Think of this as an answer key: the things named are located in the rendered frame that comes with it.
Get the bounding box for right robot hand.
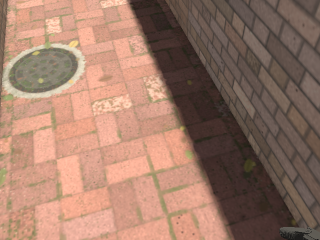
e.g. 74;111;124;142
279;227;320;240

